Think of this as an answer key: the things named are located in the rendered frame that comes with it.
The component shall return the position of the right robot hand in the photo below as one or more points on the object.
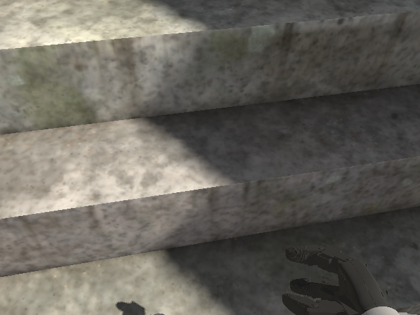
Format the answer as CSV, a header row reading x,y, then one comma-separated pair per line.
x,y
356,291

